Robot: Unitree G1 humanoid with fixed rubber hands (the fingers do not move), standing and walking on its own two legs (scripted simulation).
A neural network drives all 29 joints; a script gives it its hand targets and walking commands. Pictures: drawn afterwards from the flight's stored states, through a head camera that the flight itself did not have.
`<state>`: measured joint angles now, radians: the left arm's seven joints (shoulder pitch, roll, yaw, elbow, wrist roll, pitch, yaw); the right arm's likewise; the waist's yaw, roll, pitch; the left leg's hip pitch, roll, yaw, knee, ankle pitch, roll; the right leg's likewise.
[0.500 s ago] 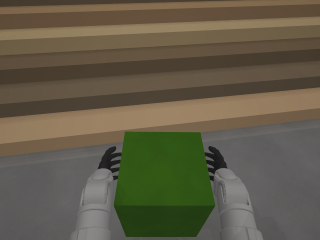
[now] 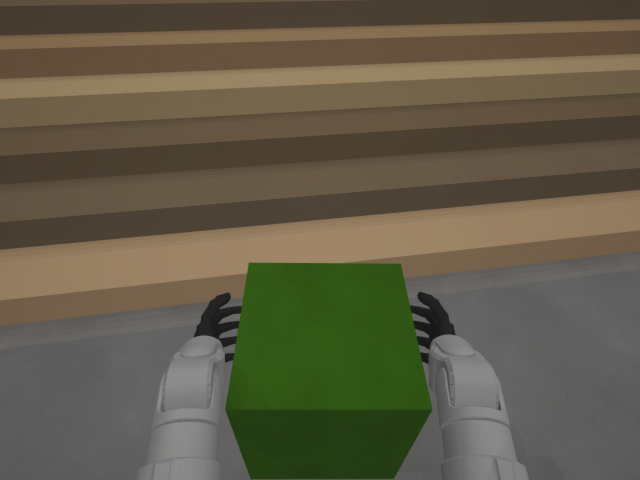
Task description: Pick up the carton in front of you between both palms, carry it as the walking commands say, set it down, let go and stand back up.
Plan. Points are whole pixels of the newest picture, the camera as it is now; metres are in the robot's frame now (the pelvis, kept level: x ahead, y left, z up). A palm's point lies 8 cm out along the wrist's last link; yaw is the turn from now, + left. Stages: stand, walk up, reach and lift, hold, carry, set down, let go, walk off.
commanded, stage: hold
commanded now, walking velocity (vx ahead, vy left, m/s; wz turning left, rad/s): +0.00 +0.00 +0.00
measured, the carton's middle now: (323, 374) +0.29 +0.00 -0.02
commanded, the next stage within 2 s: carry in 0.40 s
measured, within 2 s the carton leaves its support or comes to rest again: neither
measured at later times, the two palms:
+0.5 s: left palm (209, 341) +0.29 +0.15 +0.05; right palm (440, 340) +0.29 -0.15 +0.05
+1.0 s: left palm (243, 243) +0.47 +0.13 +0.07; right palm (428, 248) +0.46 -0.17 +0.06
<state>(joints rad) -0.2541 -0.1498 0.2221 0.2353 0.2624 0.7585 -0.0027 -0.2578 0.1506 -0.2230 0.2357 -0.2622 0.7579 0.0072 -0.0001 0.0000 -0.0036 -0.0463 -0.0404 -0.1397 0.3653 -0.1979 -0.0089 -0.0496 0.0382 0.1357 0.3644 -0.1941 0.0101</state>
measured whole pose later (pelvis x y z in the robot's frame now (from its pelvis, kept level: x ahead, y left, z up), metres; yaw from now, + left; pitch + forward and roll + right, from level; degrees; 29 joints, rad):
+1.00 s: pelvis +0.20 -0.02 -0.02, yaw +2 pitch +5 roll -1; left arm -0.18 -0.14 0.09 -0.30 0.09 1.17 0.10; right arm -0.14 0.13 -0.13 -0.37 -0.09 1.20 -0.10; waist -0.02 0.04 -0.11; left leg -0.23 0.08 0.06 0.80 -0.47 -0.02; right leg -0.35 0.00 -0.20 0.56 -0.27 -0.06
